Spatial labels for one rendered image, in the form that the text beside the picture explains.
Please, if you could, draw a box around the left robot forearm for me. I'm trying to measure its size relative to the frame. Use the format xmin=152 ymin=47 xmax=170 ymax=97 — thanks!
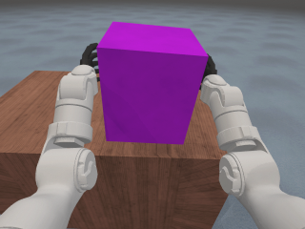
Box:
xmin=35 ymin=65 xmax=98 ymax=187

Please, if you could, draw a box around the right robot hand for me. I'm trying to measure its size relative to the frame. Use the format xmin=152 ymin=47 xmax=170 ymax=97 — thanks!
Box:
xmin=199 ymin=55 xmax=217 ymax=91

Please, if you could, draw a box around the left robot upper arm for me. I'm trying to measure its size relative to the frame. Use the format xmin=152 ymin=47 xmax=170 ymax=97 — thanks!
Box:
xmin=0 ymin=147 xmax=98 ymax=229

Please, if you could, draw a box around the pedestal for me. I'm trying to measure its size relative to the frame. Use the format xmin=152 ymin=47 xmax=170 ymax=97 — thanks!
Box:
xmin=0 ymin=71 xmax=228 ymax=229

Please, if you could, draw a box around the right robot forearm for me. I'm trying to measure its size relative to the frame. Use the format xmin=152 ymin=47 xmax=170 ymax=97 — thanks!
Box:
xmin=200 ymin=74 xmax=280 ymax=185

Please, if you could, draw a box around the right robot upper arm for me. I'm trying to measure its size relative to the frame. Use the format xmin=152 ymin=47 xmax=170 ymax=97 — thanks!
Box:
xmin=219 ymin=150 xmax=305 ymax=229

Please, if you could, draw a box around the carton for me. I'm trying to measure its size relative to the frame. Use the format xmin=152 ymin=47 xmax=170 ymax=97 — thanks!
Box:
xmin=96 ymin=21 xmax=209 ymax=145

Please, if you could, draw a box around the left robot hand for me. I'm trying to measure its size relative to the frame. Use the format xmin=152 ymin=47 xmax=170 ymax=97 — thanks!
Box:
xmin=80 ymin=43 xmax=100 ymax=82

